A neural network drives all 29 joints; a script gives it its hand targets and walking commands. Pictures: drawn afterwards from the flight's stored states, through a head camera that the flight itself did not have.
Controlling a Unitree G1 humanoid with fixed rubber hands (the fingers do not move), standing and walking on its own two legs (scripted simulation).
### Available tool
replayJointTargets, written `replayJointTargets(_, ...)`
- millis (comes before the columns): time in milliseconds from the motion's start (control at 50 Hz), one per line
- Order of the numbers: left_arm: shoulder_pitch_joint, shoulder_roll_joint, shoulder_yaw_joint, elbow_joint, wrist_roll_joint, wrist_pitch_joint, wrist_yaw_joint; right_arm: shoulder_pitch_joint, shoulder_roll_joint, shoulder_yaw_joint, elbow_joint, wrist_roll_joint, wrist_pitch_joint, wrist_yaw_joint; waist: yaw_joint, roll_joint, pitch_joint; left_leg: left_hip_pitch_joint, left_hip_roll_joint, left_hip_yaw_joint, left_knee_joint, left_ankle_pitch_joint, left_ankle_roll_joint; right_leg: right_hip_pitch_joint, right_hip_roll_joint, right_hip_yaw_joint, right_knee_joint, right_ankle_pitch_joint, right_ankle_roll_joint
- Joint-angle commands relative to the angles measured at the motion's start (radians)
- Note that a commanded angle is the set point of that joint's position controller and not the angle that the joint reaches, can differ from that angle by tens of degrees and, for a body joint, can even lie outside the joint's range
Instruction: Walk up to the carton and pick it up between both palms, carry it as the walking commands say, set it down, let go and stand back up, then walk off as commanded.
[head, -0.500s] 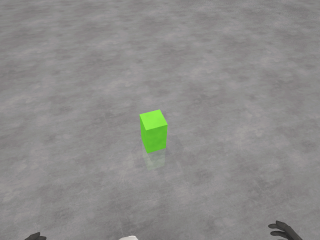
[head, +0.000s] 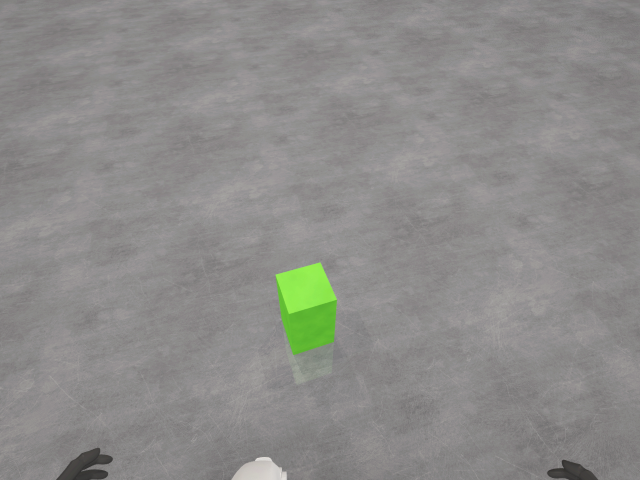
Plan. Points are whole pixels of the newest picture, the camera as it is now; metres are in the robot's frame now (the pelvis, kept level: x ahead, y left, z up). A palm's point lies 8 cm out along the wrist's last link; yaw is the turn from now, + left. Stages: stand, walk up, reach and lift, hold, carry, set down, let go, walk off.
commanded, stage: walk up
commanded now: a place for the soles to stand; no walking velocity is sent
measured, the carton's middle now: (306, 310) +0.72 +0.06 -0.62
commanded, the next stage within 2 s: none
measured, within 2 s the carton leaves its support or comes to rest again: neither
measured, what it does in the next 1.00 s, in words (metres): walks ahead: left foot, then right foot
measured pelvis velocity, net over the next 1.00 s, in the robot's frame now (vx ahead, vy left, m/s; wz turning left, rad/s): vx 0.18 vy -0.01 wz -0.03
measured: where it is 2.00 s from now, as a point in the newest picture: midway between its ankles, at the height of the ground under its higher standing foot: (359, 450)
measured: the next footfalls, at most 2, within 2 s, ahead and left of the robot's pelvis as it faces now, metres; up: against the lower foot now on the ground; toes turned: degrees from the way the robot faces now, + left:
left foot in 0.06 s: +0.16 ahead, +0.14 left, +0.00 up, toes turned +2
right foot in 0.34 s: +0.24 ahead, -0.14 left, +0.00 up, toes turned -4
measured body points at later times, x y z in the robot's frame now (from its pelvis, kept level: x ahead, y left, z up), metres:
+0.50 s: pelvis +0.16 +0.00 +0.00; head +0.18 +0.01 +0.45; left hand +0.33 +0.30 -0.09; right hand +0.25 -0.33 -0.09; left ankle +0.12 +0.13 -0.72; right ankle +0.20 -0.14 -0.72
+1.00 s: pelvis +0.18 -0.01 +0.02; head +0.20 +0.00 +0.47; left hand +0.29 +0.31 -0.10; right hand +0.28 -0.32 -0.09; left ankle +0.12 +0.13 -0.72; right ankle +0.20 -0.14 -0.72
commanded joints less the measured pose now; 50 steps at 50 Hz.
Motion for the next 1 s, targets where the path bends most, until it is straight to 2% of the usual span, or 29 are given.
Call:
replayJointTargets(0,-0.075,0.243,0.101,-0.071,-0.008,-0.012,-0.013,0.065,-0.173,-0.074,-0.059,-0.002,-0.025,0.008,-0.027,-0.213,-0.039,0.301,-0.019,0.040,-0.188,0.160,0.017,-0.264,-0.229,0.224,-0.302,-0.395,-0.153)
replayJointTargets(20,-0.056,0.222,0.090,-0.072,-0.011,-0.005,-0.022,0.080,-0.178,-0.077,-0.040,0.000,-0.029,0.003,-0.045,-0.173,-0.008,0.342,-0.078,0.094,-0.233,0.135,0.007,-0.293,-0.164,0.148,-0.221,-0.391,-0.116)
replayJointTargets(40,-0.044,0.183,0.078,-0.071,-0.006,-0.001,-0.023,0.137,-0.196,-0.095,-0.028,-0.007,-0.031,-0.011,-0.072,-0.101,-0.044,0.457,-0.101,0.092,-0.230,0.098,0.031,-0.341,-0.143,0.141,-0.085,-0.392,-0.094)
replayJointTargets(60,-0.031,0.145,0.065,-0.094,-0.013,0.005,-0.028,0.173,-0.248,-0.108,-0.015,-0.005,-0.036,-0.026,-0.112,0.079,-0.068,0.527,0.037,-0.159,-0.367,-0.153,0.086,-0.448,-0.075,0.063,0.176,-0.398,-0.044)
replayJointTargets(80,-0.038,0.142,0.065,-0.141,-0.035,0.007,-0.028,0.172,-0.320,-0.117,-0.062,-0.015,-0.044,-0.042,-0.134,0.243,-0.066,0.472,0.331,-0.747,-0.630,-0.448,0.220,-0.555,0.048,0.069,0.484,-0.340,0.003)
replayJointTargets(100,-0.088,0.201,0.088,-0.157,-0.028,0.015,-0.020,0.150,-0.333,-0.114,-0.063,-0.017,-0.046,-0.056,-0.132,0.090,0.021,0.410,0.360,-0.739,-0.671,-0.439,0.270,-0.601,0.010,0.253,0.577,-0.258,-0.004)
replayJointTargets(140,-0.024,0.204,0.087,-0.120,-0.031,0.013,-0.016,0.093,-0.301,-0.101,-0.071,-0.023,-0.051,-0.072,-0.082,0.059,0.035,0.346,0.323,-0.512,-0.620,-0.311,0.247,-0.536,-0.025,0.279,0.530,-0.168,-0.007)
replayJointTargets(160,0.008,0.212,0.086,-0.099,-0.026,0.008,-0.015,0.050,-0.295,-0.091,-0.074,-0.017,-0.052,-0.072,-0.062,0.095,0.024,0.307,0.296,-0.411,-0.610,-0.229,0.228,-0.467,-0.033,0.261,0.468,-0.150,-0.004)
replayJointTargets(200,0.032,0.183,0.074,-0.060,-0.023,0.005,-0.015,0.009,-0.266,-0.081,-0.083,-0.023,-0.053,-0.065,-0.049,0.130,0.002,0.235,0.253,-0.231,-0.533,0.125,0.217,-0.331,-0.045,0.189,0.343,-0.115,-0.003)
replayJointTargets(220,0.024,0.158,0.063,-0.051,-0.015,0.007,-0.017,-0.002,-0.245,-0.069,-0.088,-0.022,-0.055,-0.064,-0.042,0.100,-0.018,0.190,0.237,-0.176,-0.498,0.290,0.209,-0.238,-0.040,0.139,0.270,-0.113,-0.006)
replayJointTargets(260,0.047,0.133,0.053,-0.016,-0.027,0.010,-0.007,-0.092,-0.202,-0.043,-0.085,-0.007,-0.052,-0.053,0.006,0.138,-0.042,0.095,0.175,-0.061,-0.370,0.507,0.155,-0.009,-0.007,0.091,0.055,0.062,-0.011)
replayJointTargets(280,0.058,0.140,0.052,0.008,-0.023,0.009,0.000,-0.095,-0.194,-0.035,-0.073,0.013,-0.046,-0.049,0.024,0.132,-0.099,0.087,0.140,-0.029,-0.284,0.502,0.106,0.093,0.023,0.086,-0.060,0.185,-0.023)
replayJointTargets(300,0.055,0.198,0.071,0.027,-0.016,0.009,0.005,-0.066,-0.179,-0.028,-0.061,0.020,-0.038,-0.044,0.025,0.041,-0.146,0.044,0.109,0.003,-0.210,0.363,0.059,0.203,0.004,0.143,-0.121,0.242,-0.020)
replayJointTargets(320,0.028,0.258,0.076,0.018,-0.023,0.008,0.012,-0.040,-0.129,-0.010,-0.054,0.023,-0.038,-0.041,0.017,-0.098,-0.180,0.006,0.056,0.030,-0.116,0.196,0.009,0.220,-0.159,0.377,-0.170,0.329,-0.069)
replayJointTargets(340,-0.033,0.289,0.071,0.001,-0.032,0.009,0.019,-0.010,-0.160,-0.014,-0.034,0.043,-0.025,-0.046,-0.003,-0.111,-0.206,0.113,-0.014,-0.003,-0.101,-0.019,-0.022,0.084,-0.281,0.561,-0.191,0.282,-0.188)
replayJointTargets(360,-0.069,0.271,0.065,0.013,-0.041,0.018,0.019,-0.023,-0.211,-0.022,-0.007,0.046,-0.017,-0.058,-0.003,-0.100,-0.152,0.188,-0.015,-0.012,-0.185,-0.025,-0.006,0.021,-0.268,0.494,-0.168,0.313,-0.218)
replayJointTargets(380,-0.110,0.252,0.052,0.030,-0.048,0.020,0.020,-0.036,-0.219,-0.021,0.025,0.039,-0.020,-0.062,-0.012,-0.140,-0.098,0.236,0.014,-0.032,-0.296,0.084,0.013,-0.037,-0.205,0.388,-0.126,0.359,-0.161)
replayJointTargets(420,-0.142,0.200,0.028,0.081,-0.056,0.025,0.024,-0.096,-0.243,-0.027,0.079,0.028,-0.034,-0.061,-0.005,-0.069,-0.105,0.250,0.080,-0.069,-0.368,0.368,0.019,0.025,-0.096,0.230,-0.011,0.508,-0.059)
replayJointTargets(460,-0.166,0.193,0.026,0.125,-0.059,0.025,0.023,-0.125,-0.231,-0.024,0.128,0.032,-0.042,-0.059,0.005,-0.050,-0.135,0.240,0.087,-0.026,-0.313,0.593,0.015,0.108,-0.092,0.201,-0.015,0.614,-0.042)
replayJointTargets(500,-0.181,0.201,0.027,0.167,-0.060,0.027,0.024,-0.127,-0.204,-0.010,0.172,0.038,-0.032,-0.060,-0.010,-0.009,-0.179,0.283,0.051,0.002,-0.293,0.585,-0.004,0.139,-0.116,0.196,-0.017,0.704,-0.071)
replayJointTargets(560,-0.215,0.195,0.019,0.222,-0.058,0.031,0.033,-0.162,-0.192,-0.009,0.224,0.036,-0.017,-0.063,-0.006,-0.096,-0.186,0.308,0.018,-0.013,-0.289,0.433,0.000,0.132,-0.151,0.251,-0.088,0.683,-0.116)
replayJointTargets(600,-0.294,0.184,0.017,0.245,-0.054,0.037,0.029,-0.169,-0.198,-0.011,0.265,0.028,-0.012,-0.063,-0.026,-0.087,-0.152,0.342,0.048,-0.012,-0.372,0.427,0.010,0.084,-0.113,0.196,-0.083,0.601,-0.081)
replayJointTargets(640,-0.288,0.165,0.014,0.280,-0.058,0.040,0.028,-0.220,-0.195,-0.009,0.303,0.030,-0.012,-0.062,0.000,-0.068,-0.153,0.334,0.066,-0.007,-0.414,0.456,0.020,0.114,-0.104,0.185,-0.111,0.544,-0.069)
replayJointTargets(660,-0.316,0.174,0.014,0.289,-0.057,0.037,0.028,-0.230,-0.179,-0.004,0.310,0.035,-0.015,-0.060,-0.011,-0.048,-0.145,0.326,0.072,-0.003,-0.435,0.474,0.009,0.139,-0.102,0.176,-0.127,0.547,-0.050)
replayJointTargets(800,-0.334,0.161,0.021,0.408,-0.051,0.026,0.026,-0.287,-0.158,-0.006,0.411,0.026,-0.023,-0.057,-0.014,-0.050,-0.169,0.365,0.070,0.002,-0.530,0.454,0.004,0.210,-0.111,0.186,-0.210,0.531,-0.057)
replayJointTargets(860,-0.334,0.140,0.015,0.453,-0.055,0.027,0.025,-0.314,-0.160,-0.008,0.447,0.023,-0.025,-0.060,-0.018,-0.018,-0.154,0.393,0.076,0.009,-0.561,0.438,0.001,0.191,-0.100,0.176,-0.248,0.505,-0.035)
replayJointTargets(900,-0.341,0.142,0.022,0.467,-0.048,0.022,0.028,-0.314,-0.152,-0.008,0.466,0.021,-0.028,-0.057,-0.011,-0.049,-0.123,0.386,0.078,0.015,-0.582,0.411,0.006,0.181,-0.085,0.155,-0.253,0.473,-0.019)
replayJointTargets(940,-0.327,0.141,0.015,0.489,-0.049,0.027,0.027,-0.305,-0.136,-0.004,0.478,0.023,-0.024,-0.060,-0.024,0.002,-0.127,0.391,0.074,0.017,-0.584,0.420,-0.002,0.181,-0.096,0.174,-0.264,0.464,-0.020)
replayJointTargets(980,-0.320,0.145,0.025,0.502,-0.052,0.027,0.026,-0.329,-0.139,-0.007,0.476,0.022,-0.026,-0.064,-0.017,-0.040,-0.138,0.400,0.072,0.004,-0.613,0.362,0.011,0.186,-0.092,0.180,-0.282,0.431,-0.019)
